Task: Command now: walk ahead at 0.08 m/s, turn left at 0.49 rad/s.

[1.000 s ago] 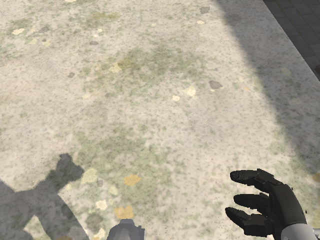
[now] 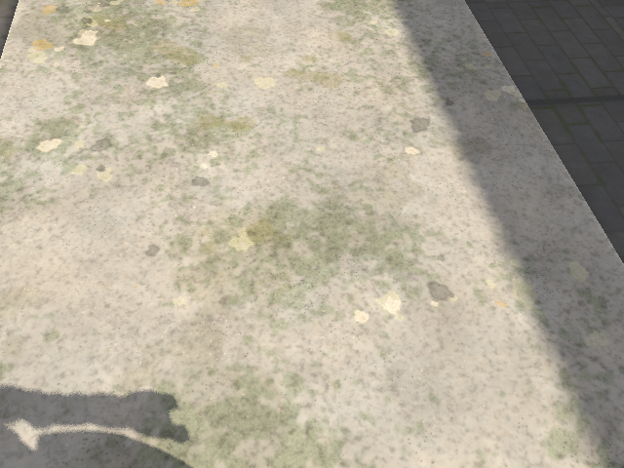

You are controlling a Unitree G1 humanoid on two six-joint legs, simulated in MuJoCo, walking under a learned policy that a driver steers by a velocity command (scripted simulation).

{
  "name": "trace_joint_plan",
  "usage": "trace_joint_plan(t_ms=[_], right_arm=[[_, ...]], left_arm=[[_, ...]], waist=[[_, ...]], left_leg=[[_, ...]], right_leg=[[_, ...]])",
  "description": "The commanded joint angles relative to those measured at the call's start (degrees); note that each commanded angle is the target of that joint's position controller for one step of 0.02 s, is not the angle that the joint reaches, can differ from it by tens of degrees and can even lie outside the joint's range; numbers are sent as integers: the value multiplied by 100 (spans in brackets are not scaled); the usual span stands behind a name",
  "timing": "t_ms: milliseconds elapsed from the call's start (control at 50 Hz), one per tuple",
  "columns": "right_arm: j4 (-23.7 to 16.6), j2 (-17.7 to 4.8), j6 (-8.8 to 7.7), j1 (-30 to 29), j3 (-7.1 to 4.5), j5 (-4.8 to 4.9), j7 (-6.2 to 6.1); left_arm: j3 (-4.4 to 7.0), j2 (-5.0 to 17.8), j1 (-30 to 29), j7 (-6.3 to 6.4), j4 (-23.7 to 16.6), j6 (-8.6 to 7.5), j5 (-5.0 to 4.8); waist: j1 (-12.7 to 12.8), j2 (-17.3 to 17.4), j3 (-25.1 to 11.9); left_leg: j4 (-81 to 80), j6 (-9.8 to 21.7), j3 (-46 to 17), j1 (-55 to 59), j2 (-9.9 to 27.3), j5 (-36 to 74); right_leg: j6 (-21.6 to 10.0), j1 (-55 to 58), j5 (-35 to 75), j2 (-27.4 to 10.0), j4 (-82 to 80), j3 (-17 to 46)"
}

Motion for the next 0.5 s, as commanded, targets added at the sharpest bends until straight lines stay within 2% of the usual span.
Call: trace_joint_plan(t_ms=[20,40,60,80,100,120,160,220,300,360,400,440,460,480,500], right_arm=[[-143,-1251,-12,1169,-358,-85,-105],[-396,-1590,-199,1033,-399,-228,-87],[-462,-1466,-364,586,-377,-229,-139],[-492,-1281,-470,289,-322,-153,-195],[-504,-1056,-518,191,-254,-104,-215],[-479,-926,-539,219,-213,-65,-236],[-398,-739,-597,591,-163,-23,-260],[-307,-701,-680,1060,-179,10,-288],[-282,-835,-683,1288,-248,70,-295],[-309,-945,-665,1333,-293,119,-248],[-344,-936,-633,1236,-289,157,-213],[-357,-876,-601,1157,-252,150,-186],[-356,-791,-583,1091,-216,148,-173],[-379,-621,-577,1087,-159,112,-163],[-441,-386,-597,992,-76,51,-148]], left_arm=[[111,214,28,-67,-242,66,33],[193,474,-847,-67,-630,-13,46],[243,634,-1040,-116,-683,-117,-57],[296,750,-796,-134,-579,-202,-58],[329,765,-548,-124,-406,-240,2],[333,707,-411,-130,-342,-279,71],[305,541,-376,-193,-302,-366,54],[249,409,-533,-229,-317,-491,21],[167,338,-829,-299,-446,-605,-55],[132,370,-1011,-361,-584,-694,-101],[137,458,-965,-385,-640,-747,-140],[149,535,-696,-414,-583,-806,-177],[166,550,-445,-418,-506,-841,-165],[214,648,-58,-404,-372,-883,-110],[280,826,588,-375,-253,-911,-46]], waist=[[-185,1894,-179],[-530,1608,-103],[-356,1250,178],[-124,1125,261],[-7,957,120],[41,907,-2],[5,771,-202],[-139,695,-211],[-298,942,-64],[-400,960,39],[-361,995,34],[-257,1088,-53],[-103,1041,-103],[71,955,-306],[373,743,-752]], left_leg=[[-2113,1148,-2586,1167,1284,37],[-3127,1862,-4204,403,1729,-2270],[-3434,1638,-4079,422,1615,-3320],[-3356,1335,-3719,480,1476,-2857],[-3170,1097,-3303,585,1271,-2258],[-3114,984,-2942,598,1076,-1885],[-3114,950,-2592,834,881,-1313],[-3107,1002,-2353,1340,787,-531],[-3052,1119,-2342,1300,738,-227],[-2861,1194,-2527,1070,727,-342],[-2719,1167,-2748,905,688,-473],[-2585,1120,-2861,861,705,-324],[-2396,1037,-2797,797,603,-130],[-2034,896,-2651,672,403,263],[-1132,674,-2274,263,116,582]], right_leg=[[214,-1880,-2823,341,2070,-246],[156,-2367,-2595,556,2896,1105],[28,-2688,-1856,381,3188,1397],[-15,-2775,-1227,316,3167,1389],[23,-2596,-811,245,3116,1405],[61,-2349,-479,273,3039,1364],[85,-2093,-2,397,2817,1252],[105,-2092,358,467,1983,1268],[205,-1623,390,566,709,1282],[219,-1161,70,611,64,1278],[175,-660,-165,651,-325,1302],[70,-62,-33,632,-638,1248],[-27,395,196,630,-981,1164],[-127,1064,275,603,-1148,1118],[-336,2117,101,166,-1124,1530]])
Keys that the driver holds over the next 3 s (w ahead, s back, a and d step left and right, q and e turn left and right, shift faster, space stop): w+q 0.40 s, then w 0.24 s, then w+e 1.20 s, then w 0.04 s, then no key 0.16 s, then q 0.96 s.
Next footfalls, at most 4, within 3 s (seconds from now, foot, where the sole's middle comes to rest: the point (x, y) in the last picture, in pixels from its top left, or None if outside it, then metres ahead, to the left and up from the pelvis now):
0.50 right None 0.23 -0.09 -0.76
0.94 left None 0.45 0.25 -0.76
1.46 right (305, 352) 0.74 0.00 -0.76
1.94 left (257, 242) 1.07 0.12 -0.76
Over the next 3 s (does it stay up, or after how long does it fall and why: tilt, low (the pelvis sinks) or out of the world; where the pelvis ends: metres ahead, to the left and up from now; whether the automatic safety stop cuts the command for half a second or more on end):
stays up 0.98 0.08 0.02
